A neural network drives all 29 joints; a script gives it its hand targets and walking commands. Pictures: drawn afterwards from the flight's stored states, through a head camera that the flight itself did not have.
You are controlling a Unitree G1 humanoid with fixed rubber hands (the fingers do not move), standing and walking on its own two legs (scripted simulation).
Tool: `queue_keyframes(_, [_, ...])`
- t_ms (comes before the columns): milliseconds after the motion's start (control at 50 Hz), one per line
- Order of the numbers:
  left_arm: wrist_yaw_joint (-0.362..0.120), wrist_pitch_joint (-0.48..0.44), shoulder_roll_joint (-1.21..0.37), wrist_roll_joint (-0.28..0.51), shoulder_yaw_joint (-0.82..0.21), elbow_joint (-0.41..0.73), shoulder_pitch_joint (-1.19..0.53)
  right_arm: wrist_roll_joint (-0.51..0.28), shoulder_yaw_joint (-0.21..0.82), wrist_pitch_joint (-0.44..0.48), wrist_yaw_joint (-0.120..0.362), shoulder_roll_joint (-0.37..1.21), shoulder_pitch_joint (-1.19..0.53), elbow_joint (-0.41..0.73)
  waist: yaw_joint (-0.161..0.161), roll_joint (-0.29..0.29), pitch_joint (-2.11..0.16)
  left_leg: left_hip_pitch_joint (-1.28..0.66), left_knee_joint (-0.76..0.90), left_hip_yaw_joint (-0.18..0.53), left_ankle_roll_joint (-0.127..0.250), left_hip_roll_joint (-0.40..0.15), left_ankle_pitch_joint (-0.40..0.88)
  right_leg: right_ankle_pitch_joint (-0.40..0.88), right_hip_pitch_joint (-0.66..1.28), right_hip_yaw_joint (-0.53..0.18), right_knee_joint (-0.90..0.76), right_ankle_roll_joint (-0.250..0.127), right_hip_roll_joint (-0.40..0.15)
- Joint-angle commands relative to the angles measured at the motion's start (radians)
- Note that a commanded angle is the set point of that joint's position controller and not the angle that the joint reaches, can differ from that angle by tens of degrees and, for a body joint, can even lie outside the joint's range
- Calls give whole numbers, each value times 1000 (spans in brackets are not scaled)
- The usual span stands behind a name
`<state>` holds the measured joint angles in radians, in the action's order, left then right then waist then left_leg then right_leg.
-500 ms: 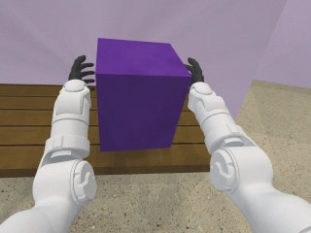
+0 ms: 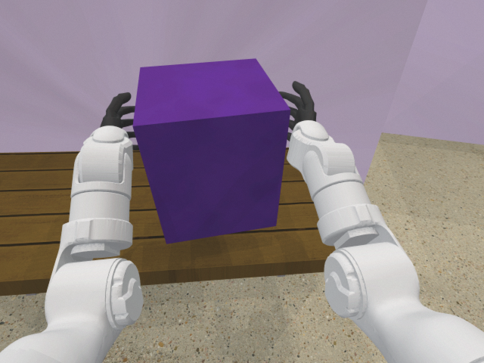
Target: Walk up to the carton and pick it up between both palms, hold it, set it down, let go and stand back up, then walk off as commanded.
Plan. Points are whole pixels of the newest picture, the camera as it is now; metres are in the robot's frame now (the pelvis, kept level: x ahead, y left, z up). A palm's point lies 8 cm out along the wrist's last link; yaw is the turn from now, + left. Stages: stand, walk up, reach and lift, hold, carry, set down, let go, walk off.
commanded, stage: reach and lift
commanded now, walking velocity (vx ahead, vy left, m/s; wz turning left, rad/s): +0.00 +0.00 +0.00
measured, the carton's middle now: (211, 150) +0.43 +0.05 +0.21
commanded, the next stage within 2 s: hold in 0.46 s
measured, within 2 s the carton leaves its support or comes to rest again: neither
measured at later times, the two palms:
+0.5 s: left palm (123, 129) +0.36 +0.17 +0.28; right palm (322, 103) +0.36 -0.12 +0.33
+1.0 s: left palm (117, 106) +0.37 +0.18 +0.31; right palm (316, 99) +0.38 -0.11 +0.33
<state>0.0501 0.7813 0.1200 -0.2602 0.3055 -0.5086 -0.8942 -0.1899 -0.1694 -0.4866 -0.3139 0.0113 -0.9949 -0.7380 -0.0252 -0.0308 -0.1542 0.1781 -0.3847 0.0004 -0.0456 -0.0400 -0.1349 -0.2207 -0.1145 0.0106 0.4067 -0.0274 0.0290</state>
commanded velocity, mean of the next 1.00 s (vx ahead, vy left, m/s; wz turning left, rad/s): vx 0.00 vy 0.00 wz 0.00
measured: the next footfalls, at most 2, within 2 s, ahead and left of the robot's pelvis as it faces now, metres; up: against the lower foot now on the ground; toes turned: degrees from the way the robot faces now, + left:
none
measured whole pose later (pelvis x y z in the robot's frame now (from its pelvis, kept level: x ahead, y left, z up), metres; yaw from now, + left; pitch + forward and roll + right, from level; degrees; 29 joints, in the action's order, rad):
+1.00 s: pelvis +0.01 +0.00 +0.00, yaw +0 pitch -3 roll +0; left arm 0.06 0.87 0.13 -0.25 0.33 -0.45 -0.99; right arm -0.31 -0.08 -0.60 -0.36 -0.07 -1.12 -0.72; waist -0.05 -0.01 -0.18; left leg 0.18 -0.38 0.01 -0.04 -0.04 -0.14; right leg -0.23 -0.12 0.01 0.41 -0.03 0.03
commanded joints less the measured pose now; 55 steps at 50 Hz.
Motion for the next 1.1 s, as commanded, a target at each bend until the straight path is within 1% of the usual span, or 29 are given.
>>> queue_keyframes(0, [-212,-141,-604,212,-288,105,-946,-119,273,-4,160,510,-807,84,-135,72,-257,-173,60,-6,7,83,3,116,56,-3,-156,83,-14])
queue_keyframes(60, [-215,-133,-564,193,-198,-2,-999,-41,183,-13,193,510,-880,-15,-130,9,-153,-82,121,-25,47,71,-197,-134,-27,5,-178,72,-2])
queue_keyframes(80, [-225,-116,-522,148,-127,-90,-940,-20,158,-20,205,476,-880,-55,-104,1,-95,-57,135,-30,61,61,-256,-240,-45,1,-197,62,4])
queue_keyframes(120, [-237,-133,-495,137,-89,-91,-992,25,96,-20,220,469,-850,-113,-111,7,-108,-7,172,-30,79,45,-352,-285,-24,5,-166,60,19])
queue_keyframes(140, [-246,-125,-489,108,-71,-94,-972,40,57,-23,228,466,-810,-163,-104,21,-100,12,173,-38,74,39,-337,-265,4,1,-157,54,27])
queue_keyframes(160, [-246,-140,-515,148,-121,-81,-1072,44,33,-5,234,448,-860,-153,-142,47,-145,1,183,-30,66,32,-362,-260,-16,7,-151,51,32])
queue_keyframes(200, [-249,-133,-498,142,-123,-170,-1032,41,24,-7,231,425,-866,-192,-136,36,-103,38,179,-26,56,33,-382,-236,-15,4,-161,47,38])
queue_keyframes(240, [-235,-158,-534,180,-208,-92,-1137,40,-1,11,244,418,-863,-232,-164,132,-183,43,183,-9,23,22,-378,-118,30,9,-126,41,30])
queue_keyframes(340, [-181,-196,-599,278,-336,2,-1206,14,10,18,245,434,-857,-248,-206,167,-248,-17,152,17,-35,28,-273,-8,3,7,-128,38,22])
queue_keyframes(380, [-167,-206,-595,267,-300,-15,-1233,-4,23,23,258,451,-859,-304,-173,152,-244,-15,152,31,-26,19,-269,-17,-5,-3,-132,37,19])
queue_keyframes(460, [-163,-209,-546,248,-215,54,-1169,-53,113,8,241,541,-818,-260,-134,65,-281,-94,102,-1,10,68,-110,56,21,-13,-166,60,-8])
queue_keyframes(480, [-161,-199,-541,239,-182,32,-1154,-70,151,17,242,567,-897,-179,-85,19,-307,-81,101,-9,27,71,-90,54,39,-18,-169,66,2])
queue_keyframes(520, [-161,-193,-499,219,-134,5,-1170,-98,163,-3,242,574,-899,-204,-57,0,-297,-77,98,-21,54,85,-104,3,34,-19,-176,81,-8])
queue_keyframes(560, [-164,-185,-504,235,-159,127,-1148,-130,200,-11,230,580,-862,-126,-77,-23,-369,-112,90,-19,48,86,-12,139,83,-17,-158,86,1])
queue_keyframes(580, [-169,-168,-490,216,-136,61,-1103,-151,228,-17,221,571,-895,-107,-48,-26,-348,-128,95,-16,55,86,-24,123,70,-25,-170,89,-1])
queue_keyframes(620, [-167,-152,-527,240,-211,111,-1129,-177,238,-24,211,538,-867,-102,-92,39,-359,-138,81,-9,23,85,28,234,97,-17,-145,85,8])
queue_keyframes(660, [-175,-127,-541,240,-223,134,-1066,-219,285,-46,187,537,-850,-40,-85,42,-417,-182,57,-5,14,91,118,323,141,-18,-137,94,15])
queue_keyframes(680, [-171,-114,-535,246,-254,139,-1077,-226,272,-62,180,509,-813,-64,-116,66,-399,-182,59,8,1,91,110,357,139,-27,-134,96,7])
queue_keyframes(720, [-162,-113,-554,293,-329,334,-1044,-313,379,-64,156,552,-793,134,-111,81,-572,-233,-7,2,-27,99,299,603,258,-26,-81,106,18])
queue_keyframes(780, [-168,-86,-522,310,-327,378,-1026,-373,443,-100,120,581,-838,262,-100,73,-612,-204,-23,11,-20,129,300,723,292,-35,-64,129,9])
queue_keyframes(800, [-162,-73,-538,302,-342,468,-1014,-400,457,-108,112,568,-819,313,-120,116,-660,-242,-41,21,-36,123,374,776,323,-26,-41,127,20])
queue_keyframes(860, [-171,-18,-564,268,-361,450,-918,-407,439,-149,102,484,-782,351,-140,163,-536,-233,-31,27,-58,115,345,678,255,-18,-54,118,36])
queue_keyframes(880, [-193,-1,-543,218,-306,316,-817,-384,436,-180,97,477,-700,253,-134,109,-441,-224,-11,26,-35,120,258,620,248,-24,-84,123,22])
queue_keyframes(940, [-226,36,-559,173,-296,239,-755,-335,371,-215,108,393,-695,200,-148,118,-299,-184,51,25,-37,85,151,408,184,-21,-120,91,37])
queue_keyframes(960, [-232,45,-574,184,-307,311,-830,-347,376,-224,112,393,-712,205,-166,128,-319,-193,46,25,-39,75,150,383,178,-23,-117,86,41])
queue_keyframes(980, [-238,52,-582,173,-289,253,-820,-339,363,-225,121,379,-752,199,-142,120,-315,-191,57,20,-39,62,158,352,171,-26,-128,76,42])
queue_keyframes(1020, [-236,32,-612,224,-329,252,-925,-333,338,-210,130,386,-845,252,-158,138,-335,-172,67,25,-39,59,90,238,100,-31,-144,70,45])
queue_keyframes(1040, [-231,31,-605,231,-316,286,-938,-347,361,-211,132,428,-853,265,-133,108,-399,-177,59,20,-24,66,121,277,141,-35,-141,73,41])
queue_keyframes(1080, [-224,13,-613,242,-309,225,-997,-306,306,-205,146,411,-890,208,-139,118,-315,-130,72,39,-32,61,34,133,68,-27,-161,56,45])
